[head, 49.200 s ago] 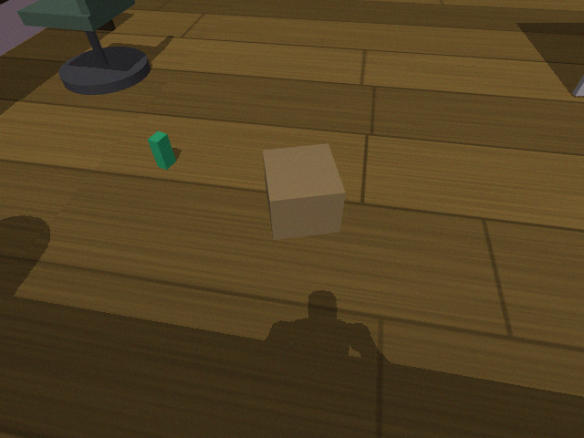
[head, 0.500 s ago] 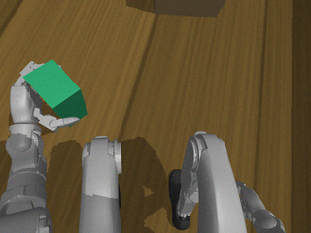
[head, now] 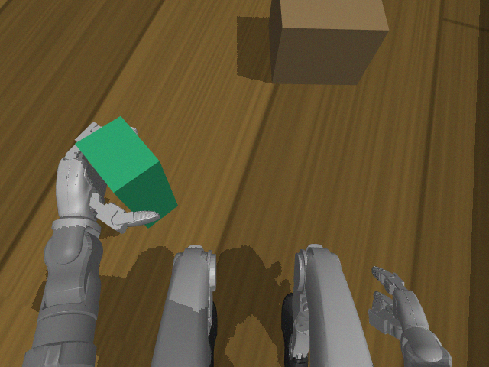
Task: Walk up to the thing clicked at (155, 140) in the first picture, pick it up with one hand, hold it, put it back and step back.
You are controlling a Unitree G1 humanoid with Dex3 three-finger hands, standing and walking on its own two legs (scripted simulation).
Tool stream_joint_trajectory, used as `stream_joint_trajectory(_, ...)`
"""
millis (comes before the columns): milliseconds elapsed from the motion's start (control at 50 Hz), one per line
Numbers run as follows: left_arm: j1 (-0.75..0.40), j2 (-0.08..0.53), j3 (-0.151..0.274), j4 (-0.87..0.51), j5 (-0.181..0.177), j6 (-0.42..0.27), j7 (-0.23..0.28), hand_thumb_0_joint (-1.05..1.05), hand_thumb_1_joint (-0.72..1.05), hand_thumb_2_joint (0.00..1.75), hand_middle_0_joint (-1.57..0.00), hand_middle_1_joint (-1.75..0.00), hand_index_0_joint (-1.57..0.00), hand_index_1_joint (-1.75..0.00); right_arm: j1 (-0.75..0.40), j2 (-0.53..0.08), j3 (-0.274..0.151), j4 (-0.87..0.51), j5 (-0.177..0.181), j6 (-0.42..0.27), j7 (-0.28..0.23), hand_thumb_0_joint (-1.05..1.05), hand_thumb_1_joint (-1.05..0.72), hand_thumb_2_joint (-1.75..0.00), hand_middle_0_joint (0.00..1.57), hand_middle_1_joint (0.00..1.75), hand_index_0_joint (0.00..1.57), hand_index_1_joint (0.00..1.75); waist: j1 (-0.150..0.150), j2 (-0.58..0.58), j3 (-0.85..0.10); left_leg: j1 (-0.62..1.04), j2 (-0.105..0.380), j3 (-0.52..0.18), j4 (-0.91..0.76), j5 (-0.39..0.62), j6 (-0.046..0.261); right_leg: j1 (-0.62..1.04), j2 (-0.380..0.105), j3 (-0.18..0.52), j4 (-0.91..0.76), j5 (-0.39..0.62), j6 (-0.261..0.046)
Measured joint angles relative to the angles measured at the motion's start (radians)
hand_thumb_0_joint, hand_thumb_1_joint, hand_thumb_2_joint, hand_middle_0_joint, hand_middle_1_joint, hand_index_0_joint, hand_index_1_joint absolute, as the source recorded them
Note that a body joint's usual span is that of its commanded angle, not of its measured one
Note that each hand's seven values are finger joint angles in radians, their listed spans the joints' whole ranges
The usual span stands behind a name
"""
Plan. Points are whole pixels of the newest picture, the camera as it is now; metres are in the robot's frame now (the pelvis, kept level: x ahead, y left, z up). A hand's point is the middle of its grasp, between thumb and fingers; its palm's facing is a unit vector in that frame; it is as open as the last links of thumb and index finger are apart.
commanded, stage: lift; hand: left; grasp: from the side
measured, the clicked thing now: (136, 180) +0.37 +0.19 +0.01
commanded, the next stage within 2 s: hold in 1.54 s
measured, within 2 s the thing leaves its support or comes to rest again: neither
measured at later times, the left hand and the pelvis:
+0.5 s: hand (72, 104) +0.38 +0.20 +0.19, palm faces +0.10 -0.99 -0.03, open 12.6 cm; pelvis +0.04 +0.01 +0.15, yaw +1 degrees
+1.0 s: hand (45, 26) +0.40 +0.18 +0.26, palm faces +0.10 -1.00 -0.01, open 12.6 cm; pelvis +0.06 +0.00 +0.22, yaw +2 degrees
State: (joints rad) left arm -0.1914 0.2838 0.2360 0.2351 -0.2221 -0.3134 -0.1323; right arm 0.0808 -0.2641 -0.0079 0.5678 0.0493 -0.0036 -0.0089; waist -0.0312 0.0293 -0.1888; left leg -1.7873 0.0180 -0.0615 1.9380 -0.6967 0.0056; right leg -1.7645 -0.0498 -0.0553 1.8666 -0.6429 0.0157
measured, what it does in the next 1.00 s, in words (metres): rises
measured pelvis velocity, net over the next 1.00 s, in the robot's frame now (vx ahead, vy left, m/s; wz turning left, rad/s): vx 0.06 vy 0.00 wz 0.03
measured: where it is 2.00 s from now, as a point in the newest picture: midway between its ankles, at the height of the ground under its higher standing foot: (249, 351)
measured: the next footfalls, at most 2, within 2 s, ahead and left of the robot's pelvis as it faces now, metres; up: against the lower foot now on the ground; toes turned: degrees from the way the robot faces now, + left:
none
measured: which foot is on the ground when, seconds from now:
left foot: down 0.00-1.00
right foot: down 0.00-1.00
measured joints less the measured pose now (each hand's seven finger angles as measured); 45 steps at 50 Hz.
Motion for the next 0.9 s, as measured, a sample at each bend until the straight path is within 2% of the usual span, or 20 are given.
stream_joint_trajectory(100, 0.046, -0.017, -0.027, -0.06, 0.004, 0.044, 0.05, -0.03, -0.61, 0.78, -0.59, -0.92, -0.61, -0.91, 0.025, 0.013, -0.003, 0.0, 0.006, -0.011, -0.015, 0.01, -0.93, -0.89, 0.2, 0.3, 0.2, 0.3, 0.001, 0.003, 0.0, 0.149, 0.004, 0.006, -0.131, 0.017, 0.0, 0.147, 0.004, -0.001, -0.128, 0.016, 0.001)
stream_joint_trajectory(200, 0.07, -0.03, -0.04, -0.061, 0.006, 0.051, 0.073, -0.03, -0.61, 0.8, -0.58, -0.93, -0.6, -0.92, 0.057, 0.023, -0.002, 0.009, 0.007, -0.032, -0.027, 0.01, -0.93, -0.89, 0.2, 0.3, 0.2, 0.3, -0.006, 0.002, -0.002, 0.298, 0.008, 0.01, -0.257, 0.037, 0.0, 0.295, 0.008, -0.004, -0.255, 0.036, 0.001)
stream_joint_trajectory(340, 0.087, -0.026, -0.061, -0.02, 0.032, 0.057, 0.074, -0.03, -0.61, 0.82, -0.57, -0.93, -0.59, -0.93, 0.097, 0.022, -0.003, 0.014, 0.002, -0.05, -0.031, 0.01, -0.93, -0.89, 0.2, 0.3, 0.2, 0.3, -0.017, -0.003, 0.01, 0.478, 0.013, 0.015, -0.408, 0.065, 0.0, 0.477, 0.014, -0.005, -0.41, 0.067, 0.004)
stream_joint_trajectory(520, 0.088, -0.037, -0.079, 0.024, 0.043, 0.037, 0.074, -0.02, -0.61, 0.82, -0.57, -0.93, -0.59, -0.93, 0.131, 0.026, 0.001, 0.035, -0.011, -0.063, -0.029, 0.01, -0.93, -0.89, 0.2, 0.3, 0.2, 0.3, -0.012, -0.01, 0.035, 0.66, 0.013, 0.025, -0.562, 0.098, 0.003, 0.659, 0.016, -0.002, -0.565, 0.102, 0.009)
stream_joint_trajectory(900, 0.047, -0.07, -0.091, 0.129, 0.047, 0.015, 0.061, -0.02, -0.61, 0.84, -0.57, -0.93, -0.59, -0.93, 0.157, 0.047, 0.014, 0.063, -0.033, -0.05, -0.024, 0.01, -0.92, -0.89, 0.2, 0.3, 0.2, 0.3, 0.001, -0.013, 0.089, 0.944, 0.015, 0.044, -0.812, 0.171, 0.002, 0.936, 0.021, 0.007, -0.808, 0.174, 0.009)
